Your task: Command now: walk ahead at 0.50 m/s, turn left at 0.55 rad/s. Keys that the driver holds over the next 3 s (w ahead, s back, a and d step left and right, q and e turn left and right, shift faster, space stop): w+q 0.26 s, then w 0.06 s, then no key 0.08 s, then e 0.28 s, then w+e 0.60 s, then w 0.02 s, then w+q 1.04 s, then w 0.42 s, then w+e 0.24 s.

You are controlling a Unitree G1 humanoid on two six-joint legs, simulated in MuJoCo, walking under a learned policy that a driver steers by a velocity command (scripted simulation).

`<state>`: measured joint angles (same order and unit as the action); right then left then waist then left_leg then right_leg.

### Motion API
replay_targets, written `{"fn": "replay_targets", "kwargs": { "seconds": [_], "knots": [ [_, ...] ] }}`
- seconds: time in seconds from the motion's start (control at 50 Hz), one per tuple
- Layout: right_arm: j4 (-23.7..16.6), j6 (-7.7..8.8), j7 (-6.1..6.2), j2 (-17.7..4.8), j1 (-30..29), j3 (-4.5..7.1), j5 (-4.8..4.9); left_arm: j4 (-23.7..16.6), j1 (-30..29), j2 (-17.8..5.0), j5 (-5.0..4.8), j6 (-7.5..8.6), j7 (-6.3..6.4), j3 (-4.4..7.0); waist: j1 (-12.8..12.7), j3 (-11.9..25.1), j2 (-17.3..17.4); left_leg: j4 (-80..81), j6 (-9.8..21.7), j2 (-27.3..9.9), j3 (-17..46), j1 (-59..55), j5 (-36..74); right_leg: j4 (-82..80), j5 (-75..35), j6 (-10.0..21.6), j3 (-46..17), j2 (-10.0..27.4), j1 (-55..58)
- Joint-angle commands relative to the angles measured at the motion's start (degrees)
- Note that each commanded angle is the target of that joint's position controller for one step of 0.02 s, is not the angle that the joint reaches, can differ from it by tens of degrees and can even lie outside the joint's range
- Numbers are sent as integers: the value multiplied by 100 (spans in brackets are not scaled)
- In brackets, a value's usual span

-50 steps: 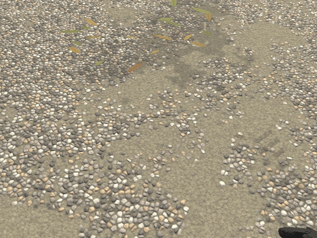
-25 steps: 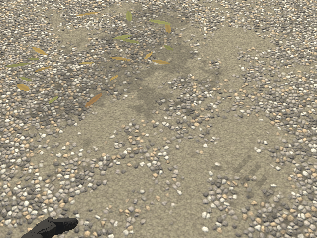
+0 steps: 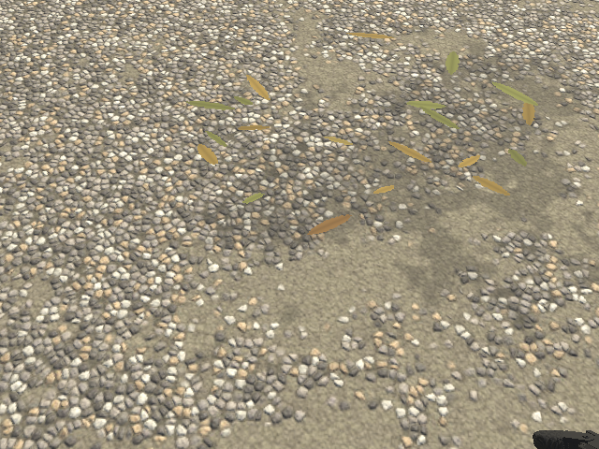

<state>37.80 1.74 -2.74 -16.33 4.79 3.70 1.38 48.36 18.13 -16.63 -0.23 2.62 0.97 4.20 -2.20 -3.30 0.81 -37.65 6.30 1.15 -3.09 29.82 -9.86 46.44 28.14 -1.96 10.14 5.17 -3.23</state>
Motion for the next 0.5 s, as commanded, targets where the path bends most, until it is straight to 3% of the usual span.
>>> {"fn": "replay_targets", "kwargs": {
  "seconds": [0.02, 0.04, 0.06, 0.08, 0.1, 0.14, 0.2, 0.26, 0.32, 0.34, 0.38, 0.42, 0.44, 0.46, 0.48, 0.5],
  "knots": [
    [-23, 111, 65, -1279, 1887, 400, -45, -912, -562, -790, -181, 476, -123, 61, 981, 2036, 467, 2085, 1577, -1940, 4542, -5136, -785, 3439, 279, 144, -1586, -464, -4356],
    [-8, 161, 70, -1104, 1629, 349, -40, -1013, -795, -746, -224, 554, -129, 35, 813, 1342, 318, 2089, 1356, -1721, 3747, -4336, -444, 3028, -237, 256, -1514, -233, -4419],
    [-63, 172, 84, -920, 1225, 290, -24, -935, -776, -707, -90, 568, -81, 41, 528, 915, -33, 2098, 1159, -1461, 3109, -3465, 118, 2523, -607, 243, -1492, -1, -4099],
    [-155, 174, 109, -739, 929, 229, -67, -886, -688, -775, 22, 522, -54, 91, 309, 720, 51, 2193, 1066, -1264, 2674, -2799, 667, 2129, -858, 198, -1502, 145, -3660],
    [-241, 172, 131, -685, 793, 205, -118, -872, -591, -776, 53, 445, -65, 111, 167, 668, 168, 2324, 1047, -1136, 2508, -2388, 930, 1968, -1013, 145, -1511, 191, -3333],
    [-237, 200, 183, -759, 792, 229, -100, -868, -529, -621, 105, 326, -61, 87, 82, 625, 172, 2448, 1095, -1018, 2200, -1937, 1461, 1557, -1215, -31, -1393, 154, -3139],
    [-135, 195, 295, -926, 1041, 277, -68, -1038, -1090, -435, 122, 267, -43, 14, 237, 420, 201, 2486, 955, -795, 1832, -1616, 1526, 461, -2091, -232, -1312, 3, -3211],
    [-49, 142, 353, -947, 1259, 284, -28, -1178, -1739, -303, 72, 312, -104, -57, 507, 338, 379, 2389, 693, -581, 1718, -1488, 842, -860, -3086, -254, -1303, -271, -2841],
    [116, 129, 363, -907, 1540, 263, -12, -1235, -2043, -382, -6, 389, -213, -60, 681, 310, 453, 2245, 628, -794, 1915, -1750, 456, -1430, -3481, -171, -1329, -346, -2605],
    [174, 112, 372, -866, 1607, 250, -16, -1258, -2090, -447, 22, 417, -242, -39, 688, 248, 459, 2031, 582, -848, 1992, -1949, 707, -1607, -3415, -93, -1353, -370, -2632],
    [244, 54, 408, -824, 1663, 241, -57, -1254, -1974, -561, 92, 473, -281, 15, 611, 306, 562, 1527, 426, -945, 2174, -2373, 1455, -1841, -3113, 100, -1332, -459, -2504],
    [203, 12, 429, -732, 1431, 209, -86, -1066, -1350, -635, 164, 533, -276, 74, 248, 596, 620, 794, 170, -749, 2057, -2570, 2487, -2244, -3388, 369, -1109, -569, -1751],
    [115, 27, 426, -564, 1412, 147, -140, -983, -892, -838, 247, 565, -260, 117, 74, 1082, 429, -12, -71, -426, 1825, -2340, 2429, -2099, -4704, 605, -1347, -172, -775],
    [88, 69, 428, -319, 1999, 47, -204, -930, -370, -1174, 350, 551, -253, 170, 156, 1969, -591, -1599, -441, 91, 1523, -1094, 635, -1603, -6451, 1346, -2595, 927, 1150],
    [302, 85, 396, -317, 2747, 5, -153, -687, -4, -1034, 200, 430, -306, 162, 214, 2614, -1780, -3082, -805, 527, 1213, -72, -2859, -1893, -6411, 2161, -4200, 1791, 2040],
    [315, 42, 374, -779, 2504, 92, -113, -721, -63, -824, -33, 340, -337, 96, 128, 2321, -1205, -3536, -871, 231, 1330, 322, -2813, -2240, -4809, 2064, -4478, 1638, 1688]
  ]
}}
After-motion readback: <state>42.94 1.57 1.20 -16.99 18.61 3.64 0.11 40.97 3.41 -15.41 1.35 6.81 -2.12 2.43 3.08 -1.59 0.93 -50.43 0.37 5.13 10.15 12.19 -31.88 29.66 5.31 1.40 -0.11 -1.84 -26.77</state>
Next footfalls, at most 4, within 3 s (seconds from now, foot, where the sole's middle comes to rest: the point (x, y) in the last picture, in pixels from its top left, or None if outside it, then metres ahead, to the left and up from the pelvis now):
0.44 right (365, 444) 0.45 -0.09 -0.75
0.86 left None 0.41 0.13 -0.75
1.32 right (404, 356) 0.65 -0.19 -0.75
1.88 left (341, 230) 1.01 -0.05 -0.75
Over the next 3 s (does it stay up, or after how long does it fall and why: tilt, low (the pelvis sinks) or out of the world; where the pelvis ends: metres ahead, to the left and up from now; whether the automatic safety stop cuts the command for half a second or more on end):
stays up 1.42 0.00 0.03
